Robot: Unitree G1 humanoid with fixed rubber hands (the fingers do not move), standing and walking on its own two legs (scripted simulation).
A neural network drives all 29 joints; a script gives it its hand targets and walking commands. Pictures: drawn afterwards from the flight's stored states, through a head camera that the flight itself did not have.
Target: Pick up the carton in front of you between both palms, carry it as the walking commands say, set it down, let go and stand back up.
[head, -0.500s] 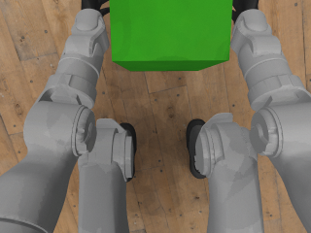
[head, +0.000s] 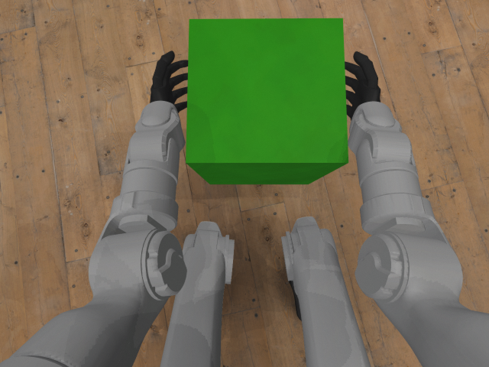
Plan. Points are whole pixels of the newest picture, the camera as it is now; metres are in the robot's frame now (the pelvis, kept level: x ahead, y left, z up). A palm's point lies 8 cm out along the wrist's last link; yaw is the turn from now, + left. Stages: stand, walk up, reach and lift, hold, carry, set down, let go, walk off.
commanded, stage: reach and lift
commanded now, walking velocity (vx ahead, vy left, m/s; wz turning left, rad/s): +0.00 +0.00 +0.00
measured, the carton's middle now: (261, 119) +0.50 -0.02 -0.13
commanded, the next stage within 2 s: none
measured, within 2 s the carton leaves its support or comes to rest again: neither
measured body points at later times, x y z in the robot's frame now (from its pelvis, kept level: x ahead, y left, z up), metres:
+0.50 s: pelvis +0.04 +0.00 +0.13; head +0.22 -0.01 +0.54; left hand +0.48 +0.14 +0.08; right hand +0.47 -0.17 +0.08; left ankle +0.12 +0.13 -0.43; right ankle +0.12 -0.13 -0.43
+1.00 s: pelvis +0.10 +0.00 +0.27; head +0.16 +0.00 +0.71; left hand +0.44 +0.14 +0.24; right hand +0.43 -0.16 +0.23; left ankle +0.12 +0.13 -0.43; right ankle +0.12 -0.13 -0.43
